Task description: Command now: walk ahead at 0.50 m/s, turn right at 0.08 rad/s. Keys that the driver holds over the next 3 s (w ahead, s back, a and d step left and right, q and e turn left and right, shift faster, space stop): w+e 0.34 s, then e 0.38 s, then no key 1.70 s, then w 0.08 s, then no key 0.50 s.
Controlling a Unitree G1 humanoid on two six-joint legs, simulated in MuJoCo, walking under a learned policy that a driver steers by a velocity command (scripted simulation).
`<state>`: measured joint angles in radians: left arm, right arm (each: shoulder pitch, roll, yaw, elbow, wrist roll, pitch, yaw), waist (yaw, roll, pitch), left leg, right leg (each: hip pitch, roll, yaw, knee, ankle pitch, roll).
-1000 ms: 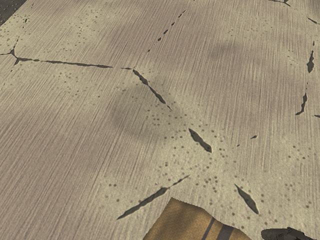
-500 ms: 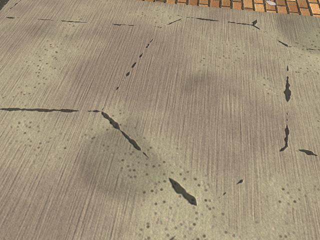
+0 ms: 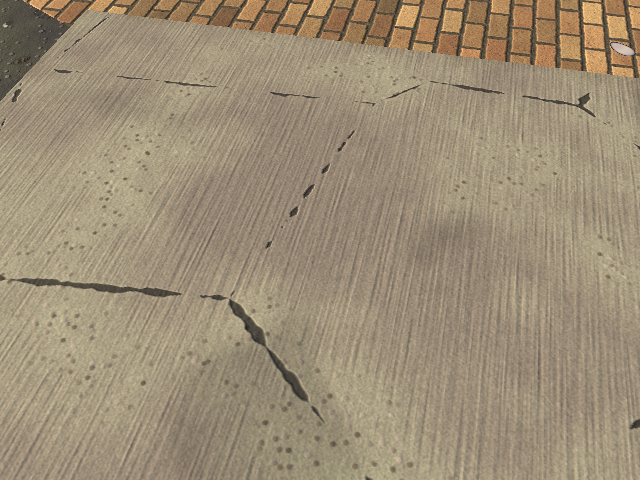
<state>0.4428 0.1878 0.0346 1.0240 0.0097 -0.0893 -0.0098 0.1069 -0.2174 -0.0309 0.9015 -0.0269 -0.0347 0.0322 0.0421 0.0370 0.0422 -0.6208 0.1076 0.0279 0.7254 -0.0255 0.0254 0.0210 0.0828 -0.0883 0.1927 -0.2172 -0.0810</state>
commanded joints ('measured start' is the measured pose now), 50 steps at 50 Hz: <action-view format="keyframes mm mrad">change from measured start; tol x32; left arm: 1 68 136 22 -15 3 -8 10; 50 -230 172 48 -207 18 99 19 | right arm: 1 -134 -45 -3 -88 2 -14 -2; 9 365 -288 -83 1 -46 -64 -45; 50 140 -82 -40 -58 9 85 -65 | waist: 1 15 -97 67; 9 -151 207 -333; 50 -22 -146 -89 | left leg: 1 13 -36 34 -90 27 1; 7 409 -116 35 -287 -104 62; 9 967 322 -518 -365 -260 204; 15 477 175 -157 -564 -124 113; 30 605 166 203 -201 626 86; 32 522 110 226 181 362 19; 34 70 -148 43 687 -672 -55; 50 226 -84 -39 114 -372 -39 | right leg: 1 -35 -278 150 -49 376 -122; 7 -20 -254 164 310 655 -76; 9 -531 -38 28 913 -106 -4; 11 -645 -102 145 1060 -213 -28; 31 -327 -36 -43 346 77 -61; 34 153 -480 634 266 962 -365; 50 -278 -247 380 -9 -118 -133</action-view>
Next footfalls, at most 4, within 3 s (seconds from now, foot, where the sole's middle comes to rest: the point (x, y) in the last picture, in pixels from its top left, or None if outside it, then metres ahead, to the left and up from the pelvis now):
0.16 left None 0.26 0.12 -0.78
0.64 right None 0.42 -0.10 -0.78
1.16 left None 0.41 0.10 -0.78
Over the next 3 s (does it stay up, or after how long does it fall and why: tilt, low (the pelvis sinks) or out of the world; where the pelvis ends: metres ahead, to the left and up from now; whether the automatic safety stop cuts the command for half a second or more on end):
stays up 0.44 -0.01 -0.01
